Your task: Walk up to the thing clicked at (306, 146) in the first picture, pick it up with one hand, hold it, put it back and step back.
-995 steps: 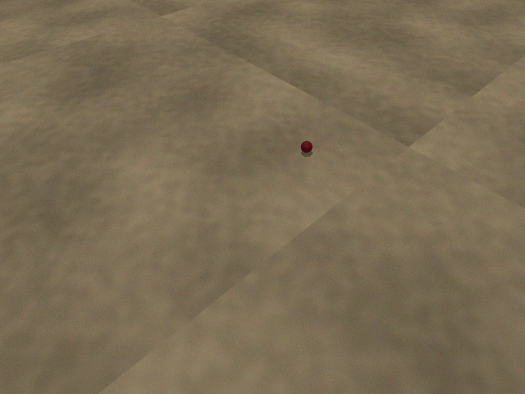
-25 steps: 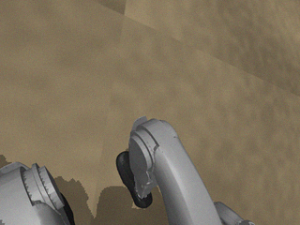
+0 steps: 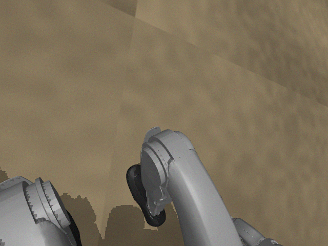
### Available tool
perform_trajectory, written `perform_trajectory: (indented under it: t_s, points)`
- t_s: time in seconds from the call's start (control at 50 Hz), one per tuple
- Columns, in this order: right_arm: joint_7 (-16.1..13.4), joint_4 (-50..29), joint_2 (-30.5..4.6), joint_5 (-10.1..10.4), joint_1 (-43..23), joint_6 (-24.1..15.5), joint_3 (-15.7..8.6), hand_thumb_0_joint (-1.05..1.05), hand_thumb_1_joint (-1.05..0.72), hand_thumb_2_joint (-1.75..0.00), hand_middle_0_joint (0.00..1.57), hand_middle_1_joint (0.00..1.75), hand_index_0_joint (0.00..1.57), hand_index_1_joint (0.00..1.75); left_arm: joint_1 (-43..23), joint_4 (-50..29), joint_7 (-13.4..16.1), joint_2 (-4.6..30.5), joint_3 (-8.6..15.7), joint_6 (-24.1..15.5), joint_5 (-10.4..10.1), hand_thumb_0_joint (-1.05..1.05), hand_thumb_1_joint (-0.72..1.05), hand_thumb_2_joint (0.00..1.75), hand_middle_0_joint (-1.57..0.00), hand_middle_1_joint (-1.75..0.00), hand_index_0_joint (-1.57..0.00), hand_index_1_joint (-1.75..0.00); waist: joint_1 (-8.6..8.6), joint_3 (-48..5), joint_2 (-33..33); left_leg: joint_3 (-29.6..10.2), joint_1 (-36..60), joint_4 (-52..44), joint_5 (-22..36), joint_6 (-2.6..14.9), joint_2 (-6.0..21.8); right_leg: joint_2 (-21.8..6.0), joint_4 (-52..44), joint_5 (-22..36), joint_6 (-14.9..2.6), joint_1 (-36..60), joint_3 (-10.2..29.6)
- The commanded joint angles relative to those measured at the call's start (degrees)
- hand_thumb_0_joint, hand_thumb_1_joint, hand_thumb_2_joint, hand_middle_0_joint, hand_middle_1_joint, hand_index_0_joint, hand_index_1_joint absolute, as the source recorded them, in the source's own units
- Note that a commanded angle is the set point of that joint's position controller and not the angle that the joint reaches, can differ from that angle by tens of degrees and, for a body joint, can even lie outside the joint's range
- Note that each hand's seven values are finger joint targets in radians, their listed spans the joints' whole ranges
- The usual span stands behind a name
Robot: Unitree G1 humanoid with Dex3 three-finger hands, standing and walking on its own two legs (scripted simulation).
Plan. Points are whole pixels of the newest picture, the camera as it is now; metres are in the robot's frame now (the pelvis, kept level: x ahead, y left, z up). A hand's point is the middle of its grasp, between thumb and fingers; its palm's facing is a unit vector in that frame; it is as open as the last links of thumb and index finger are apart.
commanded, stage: close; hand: left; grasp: from above
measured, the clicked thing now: out of the picture +0.46 +0.34 -0.27
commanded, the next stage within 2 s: settle in 0.74 s
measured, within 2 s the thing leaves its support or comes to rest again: leaves its support in 1.14 s
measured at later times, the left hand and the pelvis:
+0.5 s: hand out of the picture +0.45 +0.33 -0.25, palm faces -0.43 -0.17 -0.89, open 8.9 cm; pelvis +0.00 +0.00 +0.00, yaw +0 degrees
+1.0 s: hand out of the picture +0.45 +0.34 -0.24, palm faces -0.42 -0.16 -0.89, open 8.6 cm; pelvis +0.00 +0.00 +0.00, yaw +0 degrees
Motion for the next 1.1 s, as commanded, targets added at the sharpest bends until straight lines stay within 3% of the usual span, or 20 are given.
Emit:
perform_trajectory:
  t_s: [0.0,0.02,0.08,0.12,0.16,0.22,0.26,0.3,0.36,0.42,0.5,0.52,0.72,0.8,0.84,0.94,0.96,0.98,1.0,1.08]
  points:
    - [-0.7,1.0,-19.1,0.2,11.2,-0.4,-5.8,0.0,-0.9,-0.9,0.2,0.3,0.2,0.3,-14.2,-6.0,3.1,13.0,0.7,0.4,-0.1,0.0,0.01,0.77,-0.39,-0.96,-0.44,-0.91,-2.76,-35.6,32.1,3.8,29.6,-15.9,11.3,-0.94,1.5,2.1,-10.4,12.9,-3.33,18.4,-4.8]
    - [-0.5,1.0,-18.8,0.2,10.9,-0.6,-5.7,0.0,-0.9,-0.9,0.2,0.3,0.2,0.3,-14.5,-6.1,3.0,11.8,0.4,0.5,-0.4,0.0,0.02,0.78,-0.4,-0.95,-0.45,-0.9,-3.22,-35.1,31.9,3.5,29.8,-15.8,11.2,-1.04,1.6,2.1,-10.1,12.7,-3.24,17.7,-5.1]
    - [-0.8,1.1,-19.4,0.5,10.8,-0.5,-6.0,0.0,-0.9,-0.9,0.2,0.3,0.2,0.3,-15.7,-8.5,3.6,14.8,2.2,1.1,-0.8,0.0,0.06,0.73,-0.42,-0.95,-0.48,-0.89,-2.3,-37.5,33.1,4.1,29.8,-16.1,11.9,-0.89,1.5,2.2,-11.2,13.6,-3.33,19.4,-4.7]
    - [-0.5,1.3,-18.9,0.3,10.7,-0.7,-5.9,0.0,-0.9,-0.9,0.2,0.3,0.2,0.3,-13.7,-5.7,3.1,12.4,0.8,1.7,-0.7,0.0,0.1,0.69,-0.43,-0.95,-0.5,-0.87,-3.06,-34.9,31.6,4.5,27.8,-14.9,12.1,-0.68,1.5,2.3,-11.0,14.1,-3.14,19.3,-4.5]
    - [-0.4,1.3,-19.1,0.3,11.8,-0.5,-5.6,0.0,-0.9,-0.9,0.2,0.3,0.2,0.3,-13.7,-6.3,3.0,13.3,1.6,1.8,-1.2,0.0,0.13,0.7,-0.45,-0.95,-0.52,-0.87,-3.32,-35.9,31.2,4.6,27.9,-15.0,13.6,-0.51,1.4,2.4,-11.4,15.3,-3.08,21.1,-4.5]
    - [-0.3,1.7,-18.9,0.5,11.6,-0.7,-5.6,0.0,-0.9,-0.9,0.2,0.3,0.2,0.3,-13.9,-7.5,2.5,14.6,2.6,1.9,-2.0,0.0,0.16,0.67,-0.48,-0.93,-0.55,-0.86,-2.31,-37.8,32.5,4.3,29.3,-15.0,15.1,-0.73,1.5,2.3,-10.9,16.1,-3.26,21.5,-4.4]
    - [-0.1,1.4,-18.6,0.5,11.4,-0.7,-5.5,0.0,-0.9,-0.9,0.2,0.3,0.2,0.3,-13.1,-5.9,1.5,12.1,0.9,2.1,-2.3,0.0,0.2,0.68,-0.52,-0.93,-0.59,-0.85,-3.4,-35.7,30.9,4.2,28.6,-14.7,14.3,-0.59,1.6,2.3,-11.0,15.6,-3.05,20.7,-4.7]
    - [-0.4,1.6,-19.2,0.6,12.0,-0.6,-5.7,0.0,-0.9,-0.9,0.2,0.3,0.2,0.3,-13.3,-7.4,1.3,13.5,1.4,1.6,-2.8,0.0,0.25,0.64,-0.54,-0.91,-0.62,-0.83,-3.28,-36.7,31.5,4.7,28.5,-14.9,13.9,-0.42,1.4,2.6,-11.9,15.4,-3.04,22.1,-4.3]
    - [-0.6,1.7,-19.2,0.9,11.7,-0.2,-6.1,0.0,-0.9,-0.9,0.2,0.3,0.2,0.3,-13.1,-9.2,1.1,14.8,2.3,1.5,-2.6,0.0,0.35,0.66,-0.61,-0.92,-0.7,-0.84,-1.44,-38.3,33.4,4.5,29.2,-15.2,14.3,-0.7,1.4,2.3,-11.3,15.1,-3.4,21.8,-4.3]
    - [-0.4,1.2,-18.4,0.9,11.8,0.2,-5.6,0.0,-0.9,-0.9,0.2,0.3,0.2,0.3,-13.3,-8.9,0.7,12.8,1.0,1.1,-2.5,0.0,0.42,0.67,-0.66,-0.92,-0.75,-0.83,-2.86,-36.4,31.0,4.3,27.8,-14.8,13.7,-0.42,1.4,2.5,-11.1,14.9,-3.2,20.9,-4.6]
    - [-1.0,1.2,-18.7,0.9,11.0,0.5,-5.7,0.0,-0.9,-0.9,0.2,0.3,0.2,0.3,-12.1,-7.2,1.0,13.8,1.8,0.7,-1.9,0.0,0.52,0.67,-0.74,-0.92,-0.82,-0.83,-2.07,-35.7,30.8,3.9,27.8,-15.6,11.7,-0.61,1.5,2.5,-11.3,12.9,-3.44,19.6,-4.8]
    - [-0.7,1.1,-19.0,0.6,11.4,0.5,-5.9,0.0,-0.9,-0.9,0.2,0.3,0.2,0.3,-12.9,-7.8,1.0,12.4,1.0,0.5,-1.6,0.0,0.55,0.69,-0.78,-0.9,-0.86,-0.82,-3.04,-35.2,31.3,3.7,28.3,-15.8,11.7,-0.69,1.4,2.4,-11.0,12.8,-3.43,18.8,-5.0]
    - [-1.4,0.6,-19.4,0.5,10.9,0.2,-5.1,0.0,-0.9,-0.9,0.2,0.3,0.2,0.3,-14.6,-6.9,2.0,14.3,0.5,0.7,-0.9,0.0,0.73,0.71,-0.94,-0.85,-1.0,-0.79,-3.21,-34.9,30.2,4.1,28.0,-15.9,11.0,-0.51,1.5,2.5,-12.0,12.8,-3.15,19.7,-4.7]
    - [-0.9,0.1,-19.0,0.5,10.7,-0.3,-4.6,0.0,-0.9,-0.9,0.2,0.3,0.2,0.3,-13.3,-5.6,1.4,12.7,-0.5,1.3,-1.2,0.0,0.78,0.7,-0.98,-0.82,-1.04,-0.76,-3.72,-33.8,29.4,3.7,27.8,-15.4,11.3,-0.54,1.6,2.2,-11.1,13.2,-3.02,19.2,-4.8]
    - [-1.3,0.4,-19.5,0.7,11.1,-0.2,-5.1,0.0,-0.91,-0.9,0.2,0.3,0.2,0.3,-14.4,-6.7,1.8,14.3,0.8,1.1,-1.5,0.0,0.73,0.69,-0.99,-0.84,-1.06,-0.77,-3.0,-35.3,30.8,3.8,28.4,-15.9,11.8,-0.59,1.6,2.4,-11.6,13.5,-3.14,19.7,-4.7]
    - [-1.2,0.3,-19.8,0.8,11.7,-0.2,-5.8,0.0,-0.91,-0.9,0.2,0.3,0.2,0.3,-14.0,-7.0,0.8,13.9,0.7,2.1,-2.2,0.0,0.7,0.67,-0.97,-0.8,-1.04,-0.74,-3.17,-35.6,31.5,4.1,29.1,-16.0,12.3,-0.69,1.6,2.4,-11.6,13.7,-3.2,19.8,-4.5]
    - [-1.3,0.3,-19.6,1.1,11.5,-0.2,-5.8,0.0,-0.91,-0.9,0.2,0.3,0.2,0.3,-14.8,-9.4,0.8,15.2,1.8,2.0,-2.8,0.0,0.7,0.69,-0.98,-0.8,-1.04,-0.74,-2.15,-37.6,32.6,4.0,29.9,-16.0,12.4,-0.82,1.6,2.4,-11.7,13.7,-3.27,20.2,-4.4]
    - [-1.2,0.3,-19.5,1.1,11.8,-0.3,-5.8,0.0,-0.91,-0.9,0.2,0.3,0.2,0.3,-15.3,-8.7,0.4,14.3,0.7,2.4,-2.5,0.0,0.7,0.69,-1.0,-0.79,-1.05,-0.73,-2.82,-36.5,33.0,4.1,29.6,-15.9,12.1,-0.78,1.6,2.1,-11.4,13.6,-3.38,19.7,-4.2]
    - [-1.3,0.6,-19.6,1.2,12.1,-0.1,-6.1,0.0,-0.91,-0.9,0.2,0.3,0.2,0.3,-15.9,-11.4,0.5,16.0,2.4,2.3,-2.8,0.0,0.72,0.68,-1.0,-0.79,-1.06,-0.73,-1.81,-38.4,34.0,4.2,29.8,-16.4,12.4,-0.82,1.5,2.2,-11.6,13.6,-3.49,20.2,-4.3]
    - [-1.0,1.0,-18.9,1.5,12.1,0.4,-7.3,0.0,-0.91,-0.9,0.2,0.3,0.2,0.3,-13.4,-14.6,-0.7,15.0,3.2,2.8,-2.6,0.0,0.75,0.69,-1.02,-0.79,-1.08,-0.73,-0.39,-41.9,37.5,4.2,33.2,-16.3,16.1,-1.51,1.4,2.0,-10.2,15.8,-3.96,19.5,-4.5]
